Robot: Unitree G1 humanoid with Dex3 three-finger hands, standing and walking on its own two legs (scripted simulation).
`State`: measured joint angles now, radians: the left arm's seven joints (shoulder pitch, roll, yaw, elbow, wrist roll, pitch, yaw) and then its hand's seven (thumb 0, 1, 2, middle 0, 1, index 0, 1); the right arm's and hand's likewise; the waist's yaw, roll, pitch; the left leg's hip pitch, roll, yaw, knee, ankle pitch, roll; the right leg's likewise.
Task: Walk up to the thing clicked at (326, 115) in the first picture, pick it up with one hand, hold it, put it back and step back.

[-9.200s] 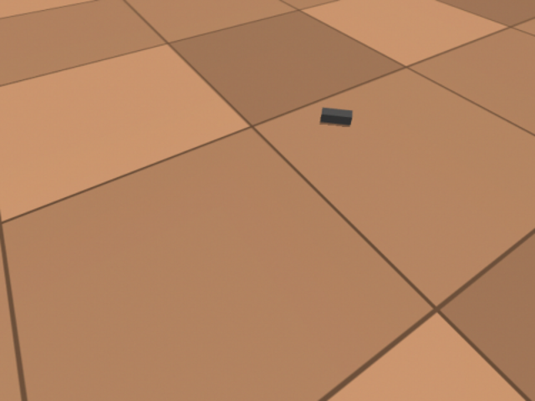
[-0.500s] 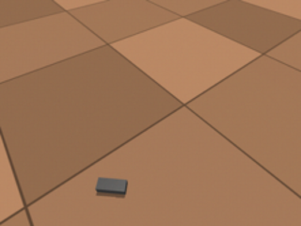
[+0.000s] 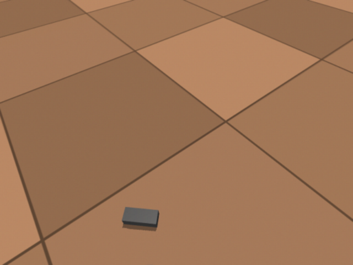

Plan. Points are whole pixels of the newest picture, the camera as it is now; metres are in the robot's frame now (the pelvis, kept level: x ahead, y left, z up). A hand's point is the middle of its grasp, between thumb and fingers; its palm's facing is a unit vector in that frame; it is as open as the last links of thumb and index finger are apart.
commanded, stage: walk up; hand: left
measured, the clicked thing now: (141, 217) +0.47 +0.25 -0.75
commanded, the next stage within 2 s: none
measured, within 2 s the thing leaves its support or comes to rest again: neither
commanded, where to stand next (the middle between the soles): +0.08 +0.01 m, yaw -2 degrees
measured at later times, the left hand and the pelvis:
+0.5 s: hand out of the picture +0.11 +0.34 -0.16, palm faces -0.06 -0.91 -0.40, open 7.4 cm; pelvis +0.03 +0.05 -0.02, yaw -2 degrees
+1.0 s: hand out of the picture +0.13 +0.26 -0.16, palm faces +0.00 -0.94 -0.33, open 7.4 cm; pelvis +0.03 +0.01 -0.01, yaw +0 degrees
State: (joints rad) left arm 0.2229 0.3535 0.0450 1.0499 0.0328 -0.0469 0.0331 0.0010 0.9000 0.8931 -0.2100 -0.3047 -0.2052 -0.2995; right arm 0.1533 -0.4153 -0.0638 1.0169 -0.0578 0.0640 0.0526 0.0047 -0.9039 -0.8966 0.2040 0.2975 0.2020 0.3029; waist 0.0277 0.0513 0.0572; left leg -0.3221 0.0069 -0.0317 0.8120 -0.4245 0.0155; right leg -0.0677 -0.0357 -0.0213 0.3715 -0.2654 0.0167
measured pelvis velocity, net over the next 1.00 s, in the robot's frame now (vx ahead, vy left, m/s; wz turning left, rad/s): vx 0.03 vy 0.01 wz -0.01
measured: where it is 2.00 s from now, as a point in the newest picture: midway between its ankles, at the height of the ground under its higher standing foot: outside the picture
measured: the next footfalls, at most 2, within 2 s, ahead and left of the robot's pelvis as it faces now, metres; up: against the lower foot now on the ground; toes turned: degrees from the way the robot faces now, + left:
left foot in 0.12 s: +0.10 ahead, +0.21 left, +0.00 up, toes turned +2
right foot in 0.56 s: +0.07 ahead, -0.09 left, +0.00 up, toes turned -2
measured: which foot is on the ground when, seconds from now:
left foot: up 0.00-0.10, down 0.12-0.58, up 0.60-0.86, down 0.88-1.00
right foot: down 0.00-0.14, up 0.16-0.54, down 0.56-1.00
